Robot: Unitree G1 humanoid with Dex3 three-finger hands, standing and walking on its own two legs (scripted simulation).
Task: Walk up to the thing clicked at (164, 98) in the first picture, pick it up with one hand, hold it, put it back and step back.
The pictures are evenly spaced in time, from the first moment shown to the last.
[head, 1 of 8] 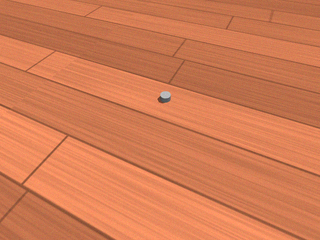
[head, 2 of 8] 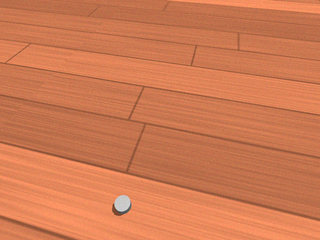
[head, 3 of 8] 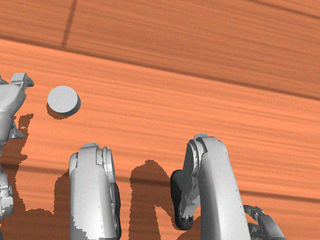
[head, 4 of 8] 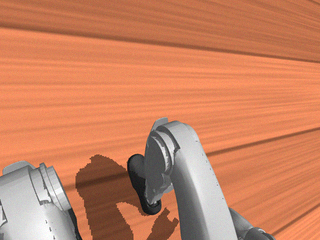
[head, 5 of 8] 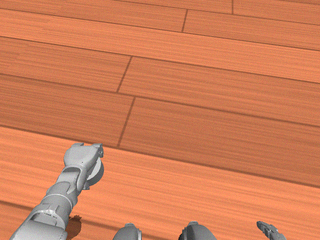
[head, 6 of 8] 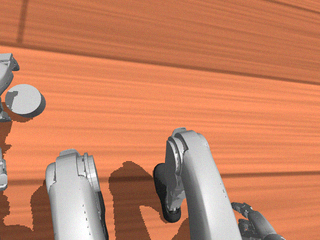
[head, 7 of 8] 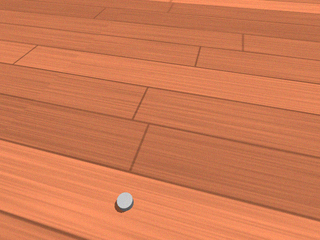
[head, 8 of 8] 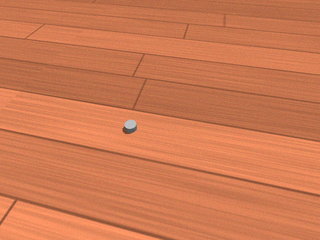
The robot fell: no
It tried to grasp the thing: yes
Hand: left
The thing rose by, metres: 0.69
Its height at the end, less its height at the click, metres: +0.00
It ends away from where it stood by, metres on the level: 0.01
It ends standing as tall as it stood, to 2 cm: yes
